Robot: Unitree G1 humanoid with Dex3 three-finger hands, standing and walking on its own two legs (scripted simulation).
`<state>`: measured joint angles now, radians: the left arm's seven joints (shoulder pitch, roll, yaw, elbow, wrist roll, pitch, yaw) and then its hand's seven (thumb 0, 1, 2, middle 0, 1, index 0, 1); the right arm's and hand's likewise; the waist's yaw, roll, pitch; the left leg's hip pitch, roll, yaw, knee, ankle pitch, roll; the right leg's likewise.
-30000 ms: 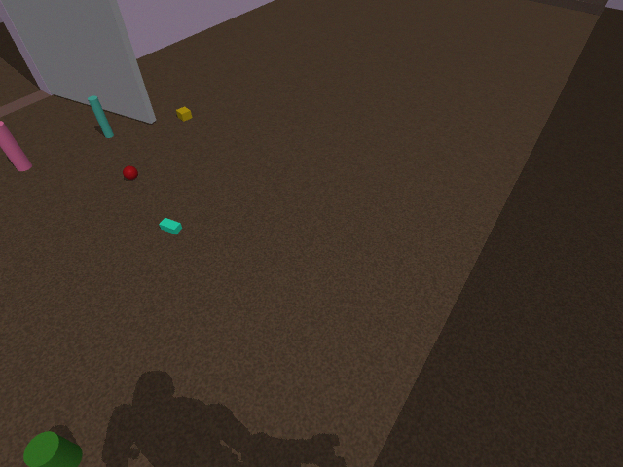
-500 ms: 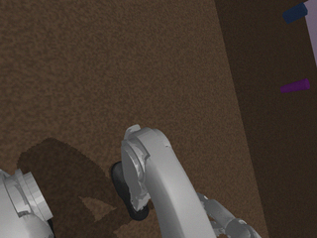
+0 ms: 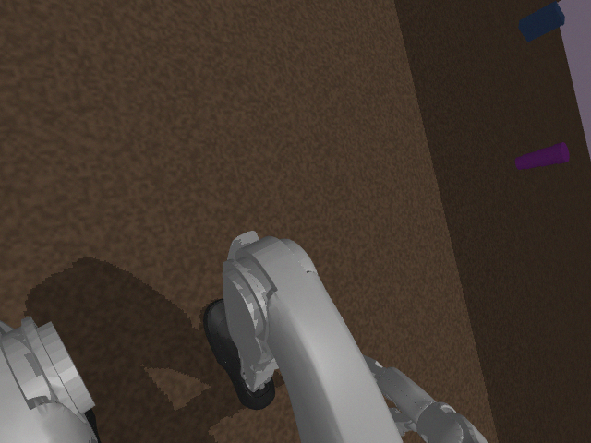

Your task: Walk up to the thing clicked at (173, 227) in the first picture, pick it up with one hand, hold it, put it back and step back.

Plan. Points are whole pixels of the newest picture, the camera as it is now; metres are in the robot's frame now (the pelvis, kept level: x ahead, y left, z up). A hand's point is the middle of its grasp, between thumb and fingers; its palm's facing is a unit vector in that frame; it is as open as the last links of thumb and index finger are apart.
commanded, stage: close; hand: left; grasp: from above
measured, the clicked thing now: out of the picture +0.45 +0.39 -0.29
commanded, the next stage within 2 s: settle in 1.62 s
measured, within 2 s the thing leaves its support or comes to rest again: leaves its support in 2.00 s
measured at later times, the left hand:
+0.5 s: hand out of the picture +0.43 +0.37 -0.25, palm faces -0.44 -0.16 -0.89, open 10.8 cm
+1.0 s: hand out of the picture +0.44 +0.38 -0.25, palm faces -0.45 -0.16 -0.88, open 8.5 cm
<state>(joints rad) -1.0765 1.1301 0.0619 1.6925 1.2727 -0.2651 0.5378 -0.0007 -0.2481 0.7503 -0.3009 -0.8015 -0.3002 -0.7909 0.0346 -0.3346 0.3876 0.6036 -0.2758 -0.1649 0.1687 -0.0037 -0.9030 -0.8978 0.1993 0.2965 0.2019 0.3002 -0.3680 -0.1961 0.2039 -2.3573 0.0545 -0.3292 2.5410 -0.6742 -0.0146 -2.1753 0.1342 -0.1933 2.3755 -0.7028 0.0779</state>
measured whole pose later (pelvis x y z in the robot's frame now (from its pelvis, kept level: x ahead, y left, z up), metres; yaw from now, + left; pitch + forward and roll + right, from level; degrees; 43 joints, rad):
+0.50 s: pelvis +0.00 +0.00 +0.00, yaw +0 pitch +25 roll -16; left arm -1.07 1.13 0.07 1.67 1.27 -0.27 0.53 0.00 0.02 0.54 -0.47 -0.69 -0.50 -0.65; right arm 0.04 -0.34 0.39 0.60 -0.27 -0.16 0.17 0.00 -0.89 -0.89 0.20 0.30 0.20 0.30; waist -0.36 -0.20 0.20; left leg -2.36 0.05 -0.33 2.54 -0.67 -0.02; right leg -2.18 0.13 -0.19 2.37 -0.70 0.08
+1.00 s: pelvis +0.00 +0.00 +0.00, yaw +0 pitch +26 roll -16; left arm -1.07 1.14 0.07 1.66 1.26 -0.27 0.51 0.00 0.31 0.32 -0.70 -0.47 -0.73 -0.43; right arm 0.03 -0.34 0.38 0.60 -0.27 -0.15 0.16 0.00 -0.89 -0.89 0.20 0.30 0.20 0.30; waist -0.36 -0.19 0.21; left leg -2.36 0.06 -0.33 2.54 -0.68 -0.01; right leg -2.18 0.13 -0.19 2.37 -0.70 0.08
